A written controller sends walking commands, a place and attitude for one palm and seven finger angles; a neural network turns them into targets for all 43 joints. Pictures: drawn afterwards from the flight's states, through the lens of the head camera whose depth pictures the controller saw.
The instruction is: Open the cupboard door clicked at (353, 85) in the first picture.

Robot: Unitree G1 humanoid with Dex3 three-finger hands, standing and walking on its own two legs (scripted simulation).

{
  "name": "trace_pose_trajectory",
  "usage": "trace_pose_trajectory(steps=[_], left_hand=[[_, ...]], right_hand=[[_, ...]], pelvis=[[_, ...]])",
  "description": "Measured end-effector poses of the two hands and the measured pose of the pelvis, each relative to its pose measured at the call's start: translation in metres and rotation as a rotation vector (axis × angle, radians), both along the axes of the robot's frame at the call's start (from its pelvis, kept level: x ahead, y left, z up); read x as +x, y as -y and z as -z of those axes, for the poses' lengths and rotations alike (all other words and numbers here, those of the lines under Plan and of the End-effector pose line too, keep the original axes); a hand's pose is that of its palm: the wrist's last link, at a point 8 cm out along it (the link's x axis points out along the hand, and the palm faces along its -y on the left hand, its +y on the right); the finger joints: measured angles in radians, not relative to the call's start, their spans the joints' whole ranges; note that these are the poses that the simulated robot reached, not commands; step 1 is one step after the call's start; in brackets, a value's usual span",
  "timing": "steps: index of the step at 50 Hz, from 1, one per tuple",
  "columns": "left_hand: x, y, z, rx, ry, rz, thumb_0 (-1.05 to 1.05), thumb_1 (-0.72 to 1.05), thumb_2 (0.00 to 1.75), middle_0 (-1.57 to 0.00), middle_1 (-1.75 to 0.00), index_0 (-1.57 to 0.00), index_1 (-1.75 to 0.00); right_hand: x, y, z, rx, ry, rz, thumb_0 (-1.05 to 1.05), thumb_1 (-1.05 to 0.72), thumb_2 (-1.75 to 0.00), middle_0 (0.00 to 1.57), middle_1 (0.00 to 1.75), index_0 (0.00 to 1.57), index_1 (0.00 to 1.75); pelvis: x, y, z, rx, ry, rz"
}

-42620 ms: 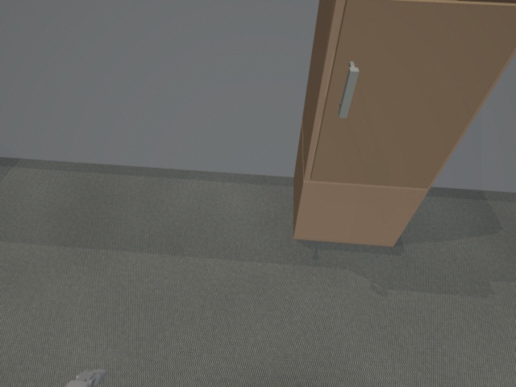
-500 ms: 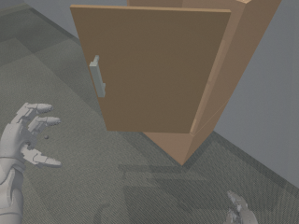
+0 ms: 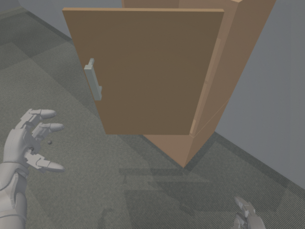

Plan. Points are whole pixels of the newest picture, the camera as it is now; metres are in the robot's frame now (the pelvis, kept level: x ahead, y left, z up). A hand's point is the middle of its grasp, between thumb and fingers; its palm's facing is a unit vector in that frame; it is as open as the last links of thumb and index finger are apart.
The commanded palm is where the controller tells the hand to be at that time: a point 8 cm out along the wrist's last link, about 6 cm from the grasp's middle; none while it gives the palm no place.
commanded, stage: raise the hand with hooked fingers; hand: left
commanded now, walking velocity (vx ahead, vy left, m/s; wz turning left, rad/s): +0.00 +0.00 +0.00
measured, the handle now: (95, 79) +0.55 +0.24 +0.06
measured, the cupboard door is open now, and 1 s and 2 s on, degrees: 42 42 42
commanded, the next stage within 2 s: move the hooked fingers beside the handle in 0.02 s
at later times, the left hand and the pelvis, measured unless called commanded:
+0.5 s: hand (59, 125) +0.34 +0.27 +0.08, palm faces +0.05 -1.00 +0.01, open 14.0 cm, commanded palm +0.31 +0.32 +0.08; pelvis +0.00 +0.01 +0.00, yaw +0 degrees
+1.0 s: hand (66, 109) +0.40 +0.27 +0.08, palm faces +0.06 -1.00 +0.00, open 14.0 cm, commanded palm +0.38 +0.33 +0.07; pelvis +0.00 +0.01 -0.01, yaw -1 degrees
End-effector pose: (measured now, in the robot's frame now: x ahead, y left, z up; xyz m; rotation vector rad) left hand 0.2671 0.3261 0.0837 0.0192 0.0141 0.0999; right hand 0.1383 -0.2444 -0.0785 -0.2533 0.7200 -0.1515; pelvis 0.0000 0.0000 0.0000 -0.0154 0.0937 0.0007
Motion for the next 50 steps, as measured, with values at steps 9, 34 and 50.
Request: trace_pose_trajectory(steps=[9,34,50], left_hand=[[0.002,-0.002,0.005,-0.019,0.001,-0.005,-0.01,-0.50,0.30,-0.30,-1.20,-0.30,-1.20],[0.063,-0.009,0.006,-0.015,0.001,-0.003,-0.01,-0.50,0.30,-0.30,-1.20,-0.30,-1.20],[0.110,0.002,0.003,-0.023,0.005,0.037,-0.01,-0.50,0.30,-0.30,-1.20,-0.30,-1.20]], right_hand=[[0.006,-0.003,-0.002,-0.006,0.010,-0.012,0.01,-0.91,-0.90,0.21,0.30,0.20,0.30],[-0.030,-0.004,0.012,-0.022,-0.147,0.048,0.01,-0.91,-0.90,0.21,0.30,0.20,0.30],[-0.062,0.003,0.021,-0.037,-0.252,0.098,0.01,-0.91,-0.90,0.21,0.30,0.20,0.30]], pelvis=[[0.002,-0.001,0.000,-0.001,-0.007,0.000],[0.005,-0.013,0.003,-0.006,-0.053,0.010],[0.001,-0.014,0.008,-0.009,-0.093,0.016]])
